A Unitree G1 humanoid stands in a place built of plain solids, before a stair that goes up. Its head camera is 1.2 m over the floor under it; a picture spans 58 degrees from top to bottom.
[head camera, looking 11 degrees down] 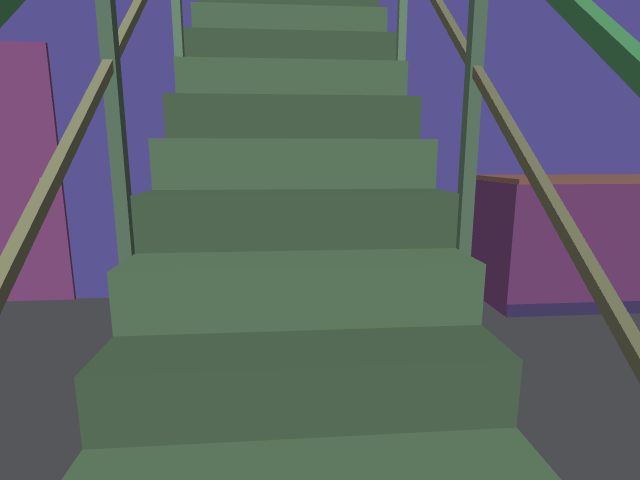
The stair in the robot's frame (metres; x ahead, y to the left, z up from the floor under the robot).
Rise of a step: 0.21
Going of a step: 0.26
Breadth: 1.22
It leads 5 degrees to the left of straight ahead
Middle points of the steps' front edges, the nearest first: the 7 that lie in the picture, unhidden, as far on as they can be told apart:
1.08 0.03 0.64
1.34 0.05 0.85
1.60 0.08 1.06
1.87 0.10 1.27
2.13 0.12 1.48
2.39 0.14 1.70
2.65 0.16 1.91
